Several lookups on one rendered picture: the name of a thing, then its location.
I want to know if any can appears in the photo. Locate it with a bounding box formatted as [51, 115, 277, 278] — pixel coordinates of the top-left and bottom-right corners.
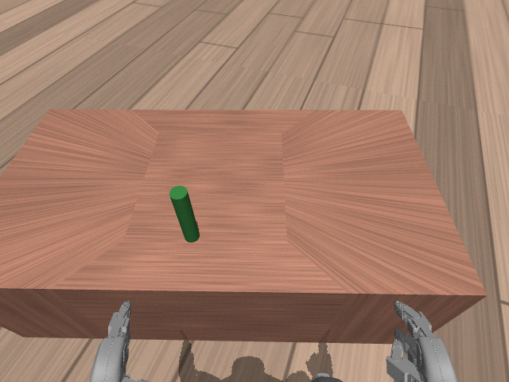
[169, 185, 200, 243]

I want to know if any right robot hand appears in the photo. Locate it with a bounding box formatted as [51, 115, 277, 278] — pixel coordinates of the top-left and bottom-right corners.
[387, 301, 457, 382]

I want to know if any left robot hand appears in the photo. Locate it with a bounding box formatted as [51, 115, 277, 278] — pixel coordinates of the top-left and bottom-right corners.
[89, 301, 149, 382]

